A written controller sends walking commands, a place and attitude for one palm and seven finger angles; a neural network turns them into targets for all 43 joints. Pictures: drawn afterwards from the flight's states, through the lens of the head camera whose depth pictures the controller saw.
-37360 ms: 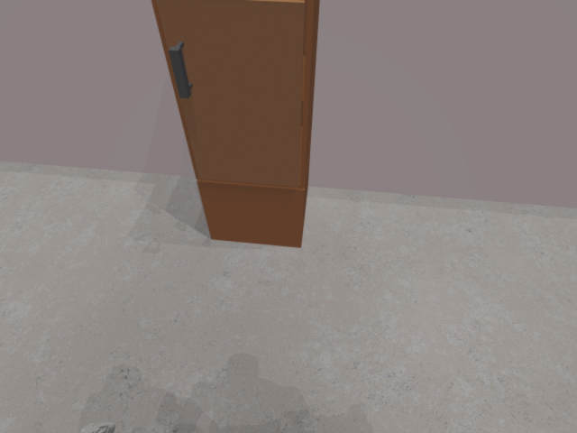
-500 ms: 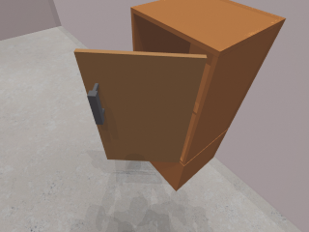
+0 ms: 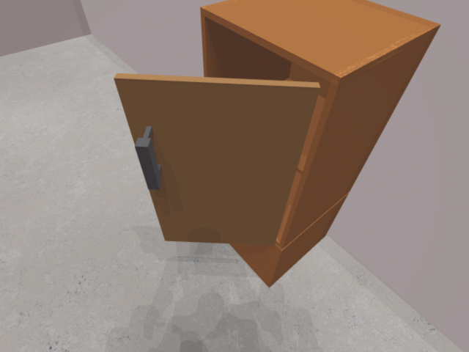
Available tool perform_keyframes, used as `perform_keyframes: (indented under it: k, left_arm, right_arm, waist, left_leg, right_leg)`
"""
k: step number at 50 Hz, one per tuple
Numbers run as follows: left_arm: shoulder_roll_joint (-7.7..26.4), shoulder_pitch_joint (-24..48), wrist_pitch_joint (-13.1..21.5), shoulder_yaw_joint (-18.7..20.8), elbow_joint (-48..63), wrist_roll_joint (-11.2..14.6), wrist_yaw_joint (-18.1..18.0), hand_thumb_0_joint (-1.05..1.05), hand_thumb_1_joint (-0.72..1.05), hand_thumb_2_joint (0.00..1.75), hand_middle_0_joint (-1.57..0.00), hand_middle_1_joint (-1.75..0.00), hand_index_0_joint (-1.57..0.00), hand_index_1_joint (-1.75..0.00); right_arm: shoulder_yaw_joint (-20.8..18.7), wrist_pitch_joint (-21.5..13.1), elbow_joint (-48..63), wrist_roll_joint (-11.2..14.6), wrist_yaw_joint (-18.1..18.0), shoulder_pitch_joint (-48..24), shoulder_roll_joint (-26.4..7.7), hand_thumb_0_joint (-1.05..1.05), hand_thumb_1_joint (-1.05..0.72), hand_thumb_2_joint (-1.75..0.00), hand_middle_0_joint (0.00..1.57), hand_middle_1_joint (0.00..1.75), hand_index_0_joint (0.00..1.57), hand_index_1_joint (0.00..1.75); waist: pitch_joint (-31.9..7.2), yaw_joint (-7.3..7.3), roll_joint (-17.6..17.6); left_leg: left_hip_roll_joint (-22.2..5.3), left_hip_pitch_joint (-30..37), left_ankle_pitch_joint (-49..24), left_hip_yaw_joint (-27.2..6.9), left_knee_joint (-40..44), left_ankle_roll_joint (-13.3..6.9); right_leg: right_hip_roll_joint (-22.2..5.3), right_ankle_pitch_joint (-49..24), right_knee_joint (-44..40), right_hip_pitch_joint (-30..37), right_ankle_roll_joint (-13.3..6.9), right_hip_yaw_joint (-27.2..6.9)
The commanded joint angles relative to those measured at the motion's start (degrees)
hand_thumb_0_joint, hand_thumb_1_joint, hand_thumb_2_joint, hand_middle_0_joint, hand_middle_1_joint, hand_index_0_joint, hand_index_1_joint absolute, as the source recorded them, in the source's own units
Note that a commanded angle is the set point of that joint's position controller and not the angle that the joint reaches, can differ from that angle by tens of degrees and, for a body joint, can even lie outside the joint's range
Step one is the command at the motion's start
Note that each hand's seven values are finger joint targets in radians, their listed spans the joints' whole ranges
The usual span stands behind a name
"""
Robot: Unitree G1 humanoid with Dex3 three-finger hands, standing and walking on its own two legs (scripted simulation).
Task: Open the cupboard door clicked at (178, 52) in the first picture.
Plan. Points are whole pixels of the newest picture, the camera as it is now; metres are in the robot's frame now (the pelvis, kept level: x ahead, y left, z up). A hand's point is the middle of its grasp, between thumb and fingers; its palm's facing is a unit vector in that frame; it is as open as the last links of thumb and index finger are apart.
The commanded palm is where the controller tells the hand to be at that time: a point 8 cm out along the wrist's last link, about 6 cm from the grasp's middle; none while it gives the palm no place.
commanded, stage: look again from close up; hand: left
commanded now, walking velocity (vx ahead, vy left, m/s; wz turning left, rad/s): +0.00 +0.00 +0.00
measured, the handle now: (151, 158) +0.48 +0.22 +0.04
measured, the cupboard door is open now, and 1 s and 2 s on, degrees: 48 48 48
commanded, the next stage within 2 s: shuffle to correct the standing spot in 0.08 s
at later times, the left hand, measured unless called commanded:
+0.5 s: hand out of the picture +0.01 +0.19 -0.18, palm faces -0.01 -0.97 -0.23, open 7.3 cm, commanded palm none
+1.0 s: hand out of the picture -0.02 +0.18 -0.19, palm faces +0.04 -0.98 -0.19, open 7.3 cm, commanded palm none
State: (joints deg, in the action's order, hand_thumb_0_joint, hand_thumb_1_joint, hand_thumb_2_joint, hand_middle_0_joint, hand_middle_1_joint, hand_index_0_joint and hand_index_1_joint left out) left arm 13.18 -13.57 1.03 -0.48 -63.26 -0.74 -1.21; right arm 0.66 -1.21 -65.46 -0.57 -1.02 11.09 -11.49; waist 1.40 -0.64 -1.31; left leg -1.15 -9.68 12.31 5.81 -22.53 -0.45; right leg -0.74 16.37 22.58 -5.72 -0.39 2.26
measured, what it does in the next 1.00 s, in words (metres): stands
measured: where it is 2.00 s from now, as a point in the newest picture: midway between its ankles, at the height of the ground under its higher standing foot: outside the picture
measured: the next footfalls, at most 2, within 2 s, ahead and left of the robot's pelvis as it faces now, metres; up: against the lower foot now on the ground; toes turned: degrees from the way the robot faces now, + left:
none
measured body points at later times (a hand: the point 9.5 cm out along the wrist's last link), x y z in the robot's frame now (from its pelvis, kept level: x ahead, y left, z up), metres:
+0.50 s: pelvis -0.02 +0.00 +0.00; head +0.00 +0.00 +0.44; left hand +0.01 +0.24 -0.16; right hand +0.03 -0.23 -0.16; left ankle +0.00 +0.11 -0.74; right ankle -0.05 -0.11 -0.74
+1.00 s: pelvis -0.01 +0.01 -0.01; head +0.00 +0.02 +0.44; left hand -0.02 +0.23 -0.17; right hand +0.00 -0.22 -0.17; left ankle +0.00 +0.11 -0.74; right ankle -0.05 -0.11 -0.74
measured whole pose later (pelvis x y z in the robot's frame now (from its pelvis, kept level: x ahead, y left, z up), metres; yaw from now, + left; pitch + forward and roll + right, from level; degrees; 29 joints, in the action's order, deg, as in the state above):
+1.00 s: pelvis -0.01 +0.01 -0.01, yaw +1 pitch +0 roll -1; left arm 8.6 -19.3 0.5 -0.6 -59.5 -0.9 -2.5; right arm -1.1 -0.7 -61.0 -0.9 -1.7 16.8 -8.5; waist 1.3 0.2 0.1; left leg -1.6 -16.3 17.2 4.6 -33.7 -1.3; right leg -0.9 20.3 31.2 -10.7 0.1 3.3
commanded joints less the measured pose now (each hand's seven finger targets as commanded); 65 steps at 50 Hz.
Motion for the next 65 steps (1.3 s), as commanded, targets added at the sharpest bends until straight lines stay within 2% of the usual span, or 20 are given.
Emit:
perform_keyframes:
  k: [1, 9, 11, 14, 19, 23, 25, 26, 31, 36, 37, 38, 39, 40, 42, 44, 47, 52, 58, 65]
  left_arm:
    - [7.33, -1.74, 0.84, 1.39, 1.81, -0.12, -0.56, 0.00, 0.90, 0.90, -0.20, -0.30, -0.20, -0.30]
    - [7.45, -1.87, 0.97, 1.36, 1.72, -0.15, -0.59, 0.00, 0.90, 0.90, -0.20, -0.30, -0.20, -0.30]
    - [9.33, -0.75, 0.99, 1.90, 2.59, -0.17, -0.62, 0.00, 0.90, 0.90, -0.20, -0.30, -0.20, -0.30]
    - [5.25, -3.32, -0.10, 1.40, 2.66, -0.14, -1.16, 0.00, 0.90, 0.90, -0.20, -0.30, -0.20, -0.30]
    - [5.69, -3.16, -1.27, 2.49, 5.42, -0.35, -1.18, 0.00, 0.90, 0.90, -0.20, -0.30, -0.20, -0.30]
    - [4.30, -3.66, -0.88, 1.66, 5.55, -0.53, -1.10, 0.00, 0.90, 0.90, -0.20, -0.30, -0.20, -0.30]
    - [7.00, -1.76, 0.04, 1.87, 5.40, -0.49, -0.65, 0.00, 0.90, 0.90, -0.20, -0.30, -0.20, -0.30]
    - [7.53, -1.08, 0.36, 1.80, 5.09, -0.44, -0.45, 0.00, 0.90, 0.90, -0.20, -0.30, -0.20, -0.30]
    - [3.49, -4.03, -0.08, 0.88, 2.50, -0.31, -0.38, 0.00, 0.90, 0.90, -0.20, -0.30, -0.20, -0.30]
    - [2.61, -6.13, 0.52, 0.62, 1.24, -0.09, -0.51, 0.00, 0.90, 0.90, -0.20, -0.30, -0.20, -0.30]
    - [8.57, -5.79, 0.83, -0.31, 5.15, -1.10, -1.29, 0.00, 0.90, 0.90, -0.20, -0.30, -0.20, -0.30]
    - [4.89, -6.99, 0.72, 0.27, 4.92, -0.44, -1.47, 0.00, 0.90, 0.90, -0.20, -0.30, -0.20, -0.30]
    - [3.95, -7.39, 0.95, 0.00, 5.19, -0.21, -1.53, 0.00, 0.90, 0.90, -0.20, -0.30, -0.20, -0.30]
    - [3.47, -7.36, 1.08, 0.35, 5.49, -0.25, -1.58, 0.00, 0.90, 0.90, -0.20, -0.30, -0.20, -0.30]
    - [2.91, -7.39, 1.13, 0.33, 6.03, -0.24, -1.67, 0.00, 0.90, 0.90, -0.20, -0.30, -0.20, -0.30]
    - [2.46, -7.09, 0.86, 0.93, 6.20, -0.29, -1.76, 0.00, 0.90, 0.90, -0.20, -0.30, -0.20, -0.30]
    - [1.61, -10.20, 0.71, 1.12, 6.21, -0.44, -1.95, 0.00, 0.90, 0.90, -0.20, -0.30, -0.20, -0.30]
    - [1.48, -10.15, 0.12, 1.62, 6.84, -0.42, -2.05, 0.00, 0.90, 0.90, -0.20, -0.30, -0.20, -0.30]
    - [2.39, -8.11, -0.23, 1.74, 7.51, -0.43, -1.82, 0.00, 0.90, 0.90, -0.20, -0.30, -0.20, -0.30]
    - [3.28, -6.65, -0.24, 1.51, 7.58, -0.47, -1.51, 0.00, 0.90, 0.90, -0.20, -0.30, -0.20, -0.30]
  right_arm:
    - [-1.30, -1.04, 2.18, -0.18, -0.53, 0.34, -8.07, 0.00, -0.90, -0.90, 0.20, 0.30, 0.20, 0.30]
    - [-1.40, -1.05, 1.85, -0.14, -0.52, 0.52, -7.99, 0.00, -0.90, -0.90, 0.20, 0.30, 0.20, 0.30]
    - [-1.99, -1.26, 2.85, 0.01, -0.67, -0.49, -9.81, 0.00, -0.90, -0.90, 0.20, 0.30, 0.20, 0.30]
    - [-1.65, -0.45, 3.03, -0.13, -0.82, 1.53, -5.40, 0.00, -0.90, -0.90, 0.20, 0.30, 0.20, 0.30]
    - [-3.14, 1.01, 5.78, -0.26, -0.99, 0.90, -6.89, 0.00, -0.90, -0.90, 0.20, 0.30, 0.20, 0.30]
    - [-2.71, 0.66, 6.18, -0.18, -0.39, 0.33, -5.02, 0.00, -0.90, -0.90, 0.20, 0.30, 0.20, 0.30]
    - [-2.99, 0.23, 5.75, -0.20, -0.11, -0.58, -7.37, 0.00, -0.90, -0.90, 0.20, 0.30, 0.20, 0.30]
    - [-2.93, 0.06, 5.31, -0.28, 0.03, -0.57, -7.88, 0.00, -0.90, -0.90, 0.20, 0.30, 0.20, 0.30]
    - [-1.52, 0.53, 2.30, -0.63, 0.37, 3.63, -3.07, 0.00, -0.90, -0.90, 0.20, 0.30, 0.20, 0.30]
    - [-1.02, -0.16, 1.20, -0.36, 0.02, 5.12, -2.31, 0.00, -0.90, -0.90, 0.20, 0.30, 0.20, 0.30]
    - [-1.78, 0.10, 7.18, -1.12, 0.28, 3.09, -6.18, 0.00, -0.90, -0.90, 0.20, 0.30, 0.20, 0.30]
    - [-2.55, -0.71, 7.19, -0.67, 0.09, 3.12, -4.76, 0.00, -0.90, -0.90, 0.20, 0.30, 0.20, 0.30]
    - [-2.44, -0.66, 7.33, -0.55, -0.07, 4.35, -3.40, 0.00, -0.90, -0.90, 0.20, 0.30, 0.20, 0.30]
    - [-2.58, -0.54, 7.43, -0.48, -0.23, 5.49, -2.63, 0.00, -0.90, -0.90, 0.20, 0.30, 0.20, 0.30]
    - [-2.21, -0.26, 7.73, -0.61, -0.21, 6.67, -1.74, 0.00, -0.90, -0.90, 0.20, 0.30, 0.20, 0.30]
    - [-2.67, -0.37, 7.61, -0.43, -0.43, 7.36, -2.41, 0.00, -0.90, -0.90, 0.20, 0.30, 0.20, 0.30]
    - [-2.68, -0.89, 7.21, -0.40, -0.84, 8.05, -2.99, 0.00, -0.90, -0.90, 0.20, 0.30, 0.20, 0.30]
    - [-3.08, -0.56, 7.34, -0.34, -1.06, 6.62, -3.56, 0.00, -0.90, -0.90, 0.20, 0.30, 0.20, 0.30]
    - [-3.06, -0.22, 7.97, -0.35, -0.62, 3.70, -4.25, 0.00, -0.90, -0.90, 0.20, 0.30, 0.20, 0.30]
    - [-3.05, -0.15, 7.89, -0.29, -0.10, 1.92, -5.52, 0.00, -0.90, -0.90, 0.20, 0.30, 0.20, 0.30]
  waist:
    - [-1.01, 0.07, 1.57]
    - [-1.48, 0.13, 0.38]
    - [-1.79, 0.12, 1.33]
    - [-2.48, 0.10, 1.82]
    - [-2.63, 0.25, 2.47]
    - [-3.57, 0.28, 0.84]
    - [-1.58, 0.54, -0.59]
    - [-0.83, 0.76, -0.62]
    - [3.54, 0.82, -0.68]
    - [3.32, 0.35, 0.53]
    - [9.56, 1.72, 3.18]
    - [2.99, 0.43, 3.63]
    - [-2.24, 0.90, 3.09]
    - [-3.76, 1.25, 1.33]
    - [-3.33, 1.44, -3.00]
    - [-0.77, 1.81, -0.04]
    - [-3.70, 0.52, 2.99]
    - [-1.38, 0.28, 1.72]
    - [1.47, 0.40, 1.32]
    - [1.14, 0.54, 1.55]
  left_leg:
    - [-6.14, 2.78, -11.73, -6.66, 3.26, -1.44]
    - [-6.07, 3.21, -11.89, -6.58, 3.17, -1.36]
    - [-6.48, 3.62, -16.59, -7.05, 3.18, -1.53]
    - [-6.60, 4.35, -22.87, -5.77, 0.95, -0.85]
    - [-8.01, 3.99, -24.41, -5.56, -1.60, -1.33]
    - [-6.57, 0.63, -7.37, -6.06, 0.48, -1.35]
    - [-5.73, 0.17, -0.09, -6.51, 2.21, -1.19]
    - [-5.40, 0.30, 1.99, -6.49, 2.82, -1.07]
    - [-4.10, -1.63, 7.59, -5.58, 3.12, -0.44]
    - [-4.68, -1.21, -1.49, -5.88, 2.36, -0.63]
    - [-2.11, -3.32, -4.12, -7.61, -0.49, -1.00]
    - [-4.54, -4.07, -3.71, -7.24, -4.04, -0.68]
    - [-3.87, -2.81, -3.85, -7.38, -5.96, -0.77]
    - [-3.37, -2.90, -3.57, -6.82, -7.66, -0.69]
    - [-2.96, -3.79, -3.84, -5.85, -8.69, -0.95]
    - [-3.34, -4.74, -6.30, -6.16, -7.92, -1.23]
    - [-5.12, -1.62, -20.12, -6.64, -8.61, -2.14]
    - [-5.35, -2.28, -19.14, -6.56, -7.35, -2.42]
    - [-4.80, -3.48, -9.60, -6.89, -3.62, -2.31]
    - [-4.86, -2.42, -3.65, -7.45, 0.00, -2.15]
  right_leg:
    - [-6.34, -13.50, -3.37, -3.32, -1.34, -4.79]
    - [-6.67, -14.90, -3.78, -2.90, -1.28, -4.81]
    - [-6.83, -18.23, -2.84, -3.15, -1.41, -5.17]
    - [-6.93, -22.27, -0.23, -3.97, -0.80, -4.96]
    - [-5.78, -18.98, 3.99, -7.98, -0.70, -4.62]
    - [-5.58, -8.43, 0.07, -7.49, -0.89, -6.57]
    - [-5.82, -1.26, -3.41, -8.90, -1.44, -7.40]
    - [-5.91, 1.74, -4.79, -9.37, -1.63, -7.51]
    - [-5.62, 10.31, -6.33, -11.78, -1.64, -7.06]
    - [-5.79, 0.01, -4.71, -9.69, -1.67, -6.27]
    - [-4.09, -2.83, -1.99, -14.21, -2.05, -4.54]
    - [-5.82, -0.85, -0.21, -11.71, -1.83, -5.26]
    - [-6.32, -2.78, -0.53, -9.03, -2.46, -6.22]
    - [-7.04, -3.58, -1.07, -8.55, -2.88, -7.04]
    - [-7.22, -7.57, -0.81, -7.59, -3.29, -7.42]
    - [-6.29, -10.00, 1.35, -8.56, -3.06, -5.75]
    - [-4.94, -18.84, 5.49, -5.92, -2.25, -3.67]
    - [-4.63, -16.82, 5.73, -6.57, -1.70, -3.52]
    - [-4.81, -10.28, 3.41, -7.85, -1.22, -4.46]
    - [-5.06, -6.22, 0.93, -8.24, -0.68, -4.52]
